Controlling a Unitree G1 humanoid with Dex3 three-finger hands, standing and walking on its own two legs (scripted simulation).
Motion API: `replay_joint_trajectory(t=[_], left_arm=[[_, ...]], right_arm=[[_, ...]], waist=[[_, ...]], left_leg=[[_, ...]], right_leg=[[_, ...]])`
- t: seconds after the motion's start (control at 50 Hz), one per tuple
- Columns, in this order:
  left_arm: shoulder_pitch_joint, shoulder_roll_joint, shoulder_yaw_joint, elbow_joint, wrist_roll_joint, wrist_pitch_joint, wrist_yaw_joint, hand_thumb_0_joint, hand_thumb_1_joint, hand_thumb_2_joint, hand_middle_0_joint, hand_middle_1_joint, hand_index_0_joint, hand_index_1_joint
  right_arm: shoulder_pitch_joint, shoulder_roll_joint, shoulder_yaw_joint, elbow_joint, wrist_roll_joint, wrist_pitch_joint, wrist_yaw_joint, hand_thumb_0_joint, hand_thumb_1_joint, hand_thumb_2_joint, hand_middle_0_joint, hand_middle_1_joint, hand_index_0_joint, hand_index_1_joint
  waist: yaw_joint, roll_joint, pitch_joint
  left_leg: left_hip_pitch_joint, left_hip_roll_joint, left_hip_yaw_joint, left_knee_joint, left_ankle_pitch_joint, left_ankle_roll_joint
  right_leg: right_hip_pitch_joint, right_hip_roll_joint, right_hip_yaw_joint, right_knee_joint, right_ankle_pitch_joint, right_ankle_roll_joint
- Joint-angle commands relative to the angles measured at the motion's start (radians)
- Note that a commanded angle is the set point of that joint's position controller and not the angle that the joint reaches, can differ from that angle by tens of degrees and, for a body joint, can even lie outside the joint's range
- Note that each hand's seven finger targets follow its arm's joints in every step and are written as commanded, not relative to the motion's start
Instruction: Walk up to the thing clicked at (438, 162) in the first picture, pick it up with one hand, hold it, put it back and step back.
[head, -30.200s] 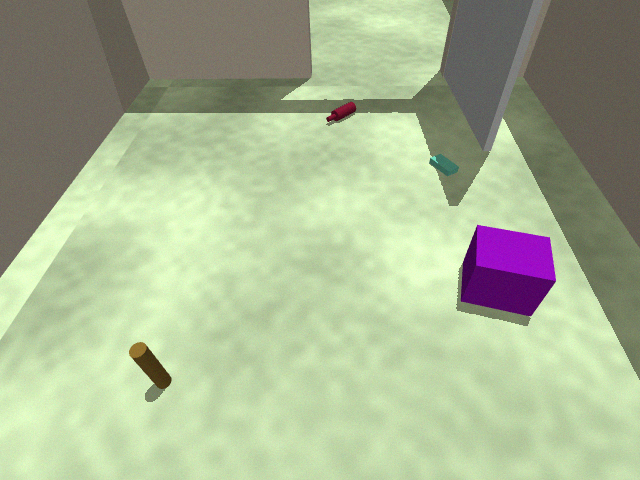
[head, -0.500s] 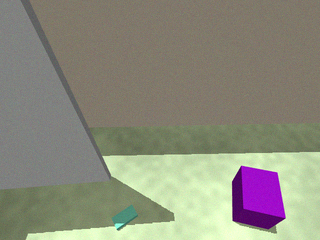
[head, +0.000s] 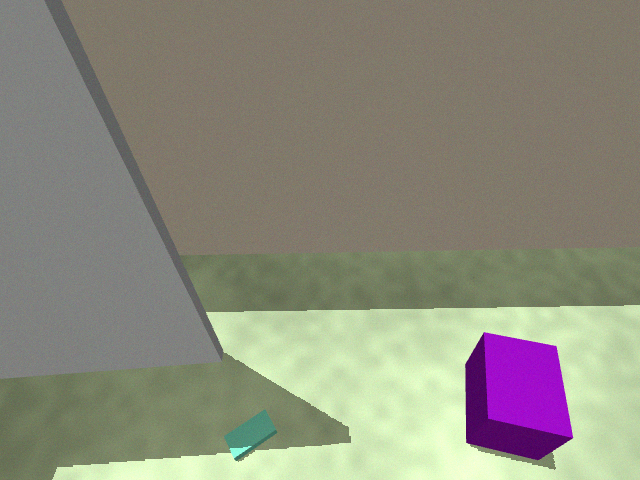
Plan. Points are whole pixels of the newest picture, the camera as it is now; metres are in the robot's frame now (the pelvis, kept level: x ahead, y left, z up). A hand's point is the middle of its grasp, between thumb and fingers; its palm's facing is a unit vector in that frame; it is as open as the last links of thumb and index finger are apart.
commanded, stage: stand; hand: left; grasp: from above
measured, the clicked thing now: (250, 434) +0.40 +0.26 -0.77
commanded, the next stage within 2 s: rise first in 0.56 s
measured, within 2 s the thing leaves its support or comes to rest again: neither
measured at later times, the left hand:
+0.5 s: hand out of the picture +0.07 +0.25 -0.16, palm faces -0.04 -0.94 -0.35, open 7.4 cm
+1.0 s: hand out of the picture +0.14 +0.26 -0.18, palm faces -0.06 -0.91 -0.40, open 10.8 cm
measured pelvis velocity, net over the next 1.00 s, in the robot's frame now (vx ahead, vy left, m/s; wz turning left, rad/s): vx -0.01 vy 0.00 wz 0.01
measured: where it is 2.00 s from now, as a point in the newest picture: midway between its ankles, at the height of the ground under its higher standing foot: outside the picture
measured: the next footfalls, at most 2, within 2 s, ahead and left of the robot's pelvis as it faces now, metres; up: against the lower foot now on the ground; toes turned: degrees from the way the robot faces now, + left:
none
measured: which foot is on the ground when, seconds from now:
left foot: down 0.00-1.00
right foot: down 0.00-1.00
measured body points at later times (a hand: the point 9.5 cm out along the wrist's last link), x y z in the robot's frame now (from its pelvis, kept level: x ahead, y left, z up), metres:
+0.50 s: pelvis +0.00 +0.00 +0.00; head +0.01 +0.00 +0.45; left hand +0.07 +0.30 -0.13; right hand +0.07 -0.30 -0.13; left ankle +0.00 +0.10 -0.75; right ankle -0.02 -0.11 -0.75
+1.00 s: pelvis -0.01 +0.00 -0.03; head +0.05 +0.01 +0.42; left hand +0.15 +0.30 -0.15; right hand +0.09 -0.26 -0.15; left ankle +0.00 +0.10 -0.75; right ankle -0.02 -0.11 -0.75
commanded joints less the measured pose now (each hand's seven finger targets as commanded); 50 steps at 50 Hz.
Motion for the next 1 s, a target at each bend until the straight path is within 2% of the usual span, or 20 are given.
replay_joint_trajectory(t=[0.0,0.18,0.22,0.38,0.5,0.62,0.64,0.66,0.68,0.7,0.72,0.74,0.76,0.78,0.8,0.82,0.84,0.88,0.92,0.98], left_arm=[[-0.029,0.209,0.039,-0.055,-0.003,-0.021,0.011,0.000,0.900,0.900,-0.200,-0.300,-0.200,-0.301],[-0.035,0.210,0.037,-0.054,-0.005,-0.020,0.012,0.000,0.900,0.900,-0.200,-0.300,-0.200,-0.301],[-0.033,0.212,0.037,-0.057,-0.003,-0.021,0.011,0.000,0.900,0.900,-0.200,-0.300,-0.200,-0.301],[-0.030,0.210,0.040,-0.051,-0.002,-0.020,0.012,0.000,0.900,0.900,-0.200,-0.300,-0.200,-0.301],[-0.038,0.211,0.040,-0.057,-0.005,-0.021,0.012,0.000,0.900,0.900,-0.200,-0.300,-0.200,-0.301],[-0.024,0.206,0.039,-0.051,-0.003,-0.019,0.011,0.000,0.900,0.900,-0.200,-0.300,-0.200,-0.301],[-0.030,0.209,0.039,-0.050,-0.002,-0.018,0.011,0.000,0.820,0.932,-0.209,-0.351,-0.168,-0.381],[-0.381,0.048,0.051,-0.401,-0.061,-0.110,0.031,0.000,0.740,0.970,-0.277,-0.431,-0.223,-0.461],[-0.505,0.096,0.061,-0.346,-0.057,-0.103,0.034,0.000,0.660,0.980,-0.247,-0.507,-0.193,-0.541],[-0.298,0.179,0.111,-0.151,-0.032,-0.060,0.034,0.000,0.580,0.931,-0.226,-0.587,-0.197,-0.621],[-0.252,0.196,0.128,-0.077,-0.008,-0.037,0.021,0.000,0.500,0.907,-0.225,-0.667,-0.208,-0.685],[-0.325,0.233,0.147,-0.098,0.013,-0.036,0.010,0.000,0.420,0.928,-0.187,-0.747,-0.178,-0.759],[-0.337,0.251,0.171,-0.120,0.042,-0.048,0.002,0.000,0.340,0.904,-0.189,-0.825,-0.194,-0.818],[-0.198,0.250,0.199,-0.061,0.080,-0.034,-0.002,0.000,0.260,0.907,-0.175,-0.892,-0.187,-0.878],[-0.102,0.211,0.199,-0.054,0.095,-0.020,-0.009,0.000,0.180,0.911,-0.150,-0.947,-0.173,-0.922],[-0.085,0.208,0.204,-0.093,0.108,-0.009,-0.007,0.000,0.100,0.921,-0.124,-0.993,-0.148,-0.967],[-0.093,0.205,0.205,-0.144,0.118,0.004,0.003,0.000,0.020,0.948,-0.106,-1.028,-0.126,-1.006],[-0.087,0.163,0.182,-0.182,0.132,0.052,0.015,0.000,-0.140,0.960,-0.084,-1.054,-0.102,-1.034],[-0.114,0.166,0.183,-0.216,0.148,0.090,0.023,0.000,-0.300,0.987,-0.088,-1.047,-0.090,-1.043],[-0.096,0.164,0.200,-0.265,0.171,0.114,0.041,0.000,-0.540,0.981,-0.102,-1.055,-0.096,-1.059]], right_arm=[[-0.040,-0.219,-0.036,-0.055,0.005,-0.027,-0.017,0.000,-0.900,-0.900,0.200,0.300,0.200,0.300],[-0.037,-0.219,-0.037,-0.053,0.005,-0.028,-0.017,0.000,-0.900,-0.900,0.200,0.300,0.200,0.300],[-0.042,-0.223,-0.040,-0.054,0.004,-0.028,-0.017,0.000,-0.900,-0.900,0.200,0.300,0.200,0.300],[-0.042,-0.215,-0.037,-0.051,0.007,-0.025,-0.016,0.000,-0.900,-0.900,0.200,0.300,0.200,0.300],[-0.033,-0.221,-0.037,-0.053,0.005,-0.028,-0.018,0.000,-0.900,-0.900,0.200,0.300,0.200,0.300],[-0.045,-0.226,-0.039,-0.054,0.006,-0.027,-0.018,0.000,-0.900,-0.900,0.200,0.300,0.200,0.300],[-0.044,-0.217,-0.037,-0.055,0.007,-0.026,-0.017,0.000,-0.820,-0.876,0.198,0.299,0.198,0.299],[-0.007,-0.062,0.006,-0.348,0.081,-0.078,-0.039,0.000,-0.900,-0.934,0.199,0.301,0.200,0.301],[0.040,-0.079,0.004,-0.290,0.084,-0.075,-0.047,0.000,-0.980,-0.926,0.198,0.300,0.199,0.300],[0.087,-0.115,-0.015,-0.291,0.087,-0.062,-0.058,0.000,-0.984,-0.922,0.198,0.300,0.199,0.300],[0.101,-0.114,-0.030,-0.309,0.078,-0.057,-0.058,0.000,-0.980,-0.919,0.199,0.300,0.199,0.300],[0.110,-0.112,-0.035,-0.336,0.073,-0.058,-0.058,0.000,-0.976,-0.918,0.199,0.300,0.199,0.300],[0.122,-0.112,-0.054,-0.365,0.056,-0.067,-0.059,0.000,-0.997,-0.923,0.199,0.300,0.199,0.300],[0.160,-0.111,-0.071,-0.374,0.045,-0.068,-0.055,0.000,-0.999,-0.922,0.199,0.300,0.200,0.300],[0.170,-0.107,-0.078,-0.404,0.042,-0.067,-0.048,0.000,-1.000,-0.922,0.199,0.300,0.200,0.300],[0.164,-0.100,-0.078,-0.438,0.043,-0.070,-0.044,0.000,-0.977,-0.916,0.199,0.300,0.200,0.300],[0.158,-0.093,-0.081,-0.464,0.047,-0.069,-0.043,0.000,-0.977,-0.916,0.200,0.300,0.200,0.300],[0.142,-0.089,-0.080,-0.509,0.051,-0.069,-0.042,0.000,-0.953,-0.909,0.200,0.300,0.200,0.300],[0.122,-0.087,-0.080,-0.547,0.052,-0.070,-0.036,0.000,-0.943,-0.907,0.201,0.300,0.200,0.300],[0.135,-0.075,-0.077,-0.578,0.046,-0.085,-0.032,0.000,-0.924,-0.902,0.201,0.300,0.200,0.300]], waist=[[0.001,0.010,-0.065],[0.000,0.001,-0.050],[0.001,0.006,-0.072],[0.002,0.006,-0.049],[-0.002,0.014,-0.078],[0.006,0.007,-0.065],[0.002,-0.003,-0.055],[-0.117,0.031,0.035],[-0.080,-0.011,-0.023],[-0.059,-0.022,-0.006],[-0.047,-0.049,-0.055],[-0.039,-0.042,-0.095],[-0.022,-0.031,-0.191],[0.001,0.007,-0.257],[0.023,0.022,-0.286],[0.039,0.044,-0.294],[0.042,0.052,-0.297],[0.020,0.059,-0.284],[0.008,0.025,-0.242],[0.004,0.028,-0.251]], left_leg=[[0.036,0.150,-0.126,-0.040,0.158,0.007],[0.028,0.152,-0.131,-0.045,0.152,0.007],[0.049,0.154,-0.128,-0.034,0.166,0.009],[0.025,0.149,-0.131,-0.050,0.124,0.008],[0.049,0.153,-0.126,-0.039,0.184,0.010],[0.039,0.153,-0.132,-0.039,0.154,0.012],[0.032,0.150,-0.131,-0.043,0.152,0.010],[-0.125,0.009,-0.011,0.037,0.007,0.002],[-0.114,0.007,-0.019,0.058,-0.007,0.006],[-0.139,0.006,-0.015,0.076,-0.025,0.006],[-0.172,0.000,-0.016,0.123,-0.019,0.011],[-0.195,-0.001,-0.020,0.163,-0.006,0.014],[-0.194,0.001,-0.024,0.207,0.028,0.009],[-0.209,-0.008,-0.023,0.245,0.078,0.002],[-0.229,-0.013,-0.024,0.270,0.101,-0.002],[-0.246,-0.016,-0.024,0.274,0.102,-0.007],[-0.251,-0.017,-0.024,0.269,0.101,-0.008],[-0.258,-0.014,-0.032,0.274,0.100,-0.010],[-0.314,-0.003,-0.042,0.314,0.068,-0.008],[-0.391,0.002,-0.044,0.389,0.008,-0.006]], right_leg=[[-0.041,-0.146,0.116,-0.047,0.153,-0.017],[-0.046,-0.145,0.116,-0.047,0.125,-0.019],[-0.045,-0.149,0.118,-0.043,0.147,-0.021],[-0.045,-0.146,0.116,-0.055,0.123,-0.018],[-0.032,-0.150,0.119,-0.041,0.164,-0.021],[-0.039,-0.148,0.114,-0.045,0.134,-0.020],[-0.045,-0.147,0.112,-0.044,0.135,-0.021],[-0.279,-0.002,0.026,0.041,0.074,-0.011],[-0.228,-0.008,0.016,0.050,0.051,-0.009],[-0.236,0.000,0.006,0.061,0.016,-0.013],[-0.253,-0.004,0.006,0.096,0.009,-0.016],[-0.275,-0.006,0.008,0.138,0.025,-0.018],[-0.270,-0.006,0.010,0.187,0.058,-0.019],[-0.262,-0.011,0.008,0.228,0.104,-0.023],[-0.262,-0.008,0.008,0.255,0.114,-0.027],[-0.261,-0.004,0.008,0.267,0.103,-0.030],[-0.266,-0.001,0.009,0.265,0.098,-0.030],[-0.291,0.006,0.001,0.272,0.086,-0.030],[-0.354,0.014,-0.007,0.304,0.042,-0.028],[-0.433,0.017,-0.011,0.376,-0.017,-0.027]])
